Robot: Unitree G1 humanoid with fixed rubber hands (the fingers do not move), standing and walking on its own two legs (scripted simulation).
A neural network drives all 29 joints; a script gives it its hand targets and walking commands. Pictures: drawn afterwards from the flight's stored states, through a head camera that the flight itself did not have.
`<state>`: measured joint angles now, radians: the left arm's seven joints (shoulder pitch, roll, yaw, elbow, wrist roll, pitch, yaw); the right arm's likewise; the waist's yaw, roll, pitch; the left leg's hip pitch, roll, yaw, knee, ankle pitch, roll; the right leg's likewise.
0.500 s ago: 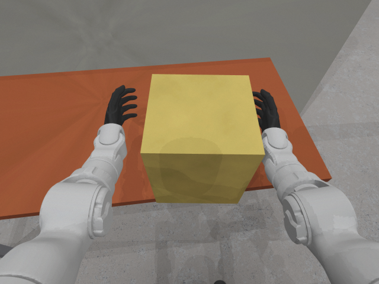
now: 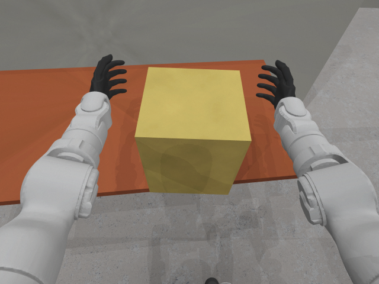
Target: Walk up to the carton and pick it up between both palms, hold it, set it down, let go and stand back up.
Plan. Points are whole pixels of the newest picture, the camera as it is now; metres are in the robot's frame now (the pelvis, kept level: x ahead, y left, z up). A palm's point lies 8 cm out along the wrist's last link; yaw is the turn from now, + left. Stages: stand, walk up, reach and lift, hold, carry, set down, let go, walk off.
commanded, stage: set down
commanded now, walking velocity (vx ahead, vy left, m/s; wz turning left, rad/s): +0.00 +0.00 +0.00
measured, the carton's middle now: (191, 135) +0.44 +0.00 +0.01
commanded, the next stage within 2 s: none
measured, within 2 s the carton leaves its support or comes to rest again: neither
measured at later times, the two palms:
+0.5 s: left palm (98, 40) +0.48 +0.18 +0.24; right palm (317, 62) +0.45 -0.21 +0.23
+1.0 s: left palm (75, 115) +0.39 +0.23 +0.14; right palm (281, 124) +0.39 -0.17 +0.12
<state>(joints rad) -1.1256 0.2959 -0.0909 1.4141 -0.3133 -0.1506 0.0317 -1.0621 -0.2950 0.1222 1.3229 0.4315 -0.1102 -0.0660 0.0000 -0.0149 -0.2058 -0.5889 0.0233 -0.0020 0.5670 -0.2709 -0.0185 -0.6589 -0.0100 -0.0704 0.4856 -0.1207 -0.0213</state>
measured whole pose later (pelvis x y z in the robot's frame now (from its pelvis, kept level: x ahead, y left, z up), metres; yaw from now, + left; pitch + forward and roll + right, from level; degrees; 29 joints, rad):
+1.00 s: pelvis +0.01 +0.01 +0.02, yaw +1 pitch +0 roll -1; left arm -0.62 0.30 0.08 0.63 -0.18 0.25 0.00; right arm -0.61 -0.18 -0.08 0.73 0.26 0.12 -0.14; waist -0.01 -0.01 -0.01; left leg -0.17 0.02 -0.02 0.41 -0.25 -0.01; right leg -0.21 0.00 -0.09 0.30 -0.09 -0.01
